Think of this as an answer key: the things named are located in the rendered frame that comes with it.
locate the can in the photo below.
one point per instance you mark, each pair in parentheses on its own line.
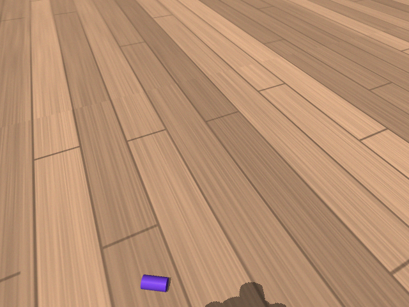
(156,283)

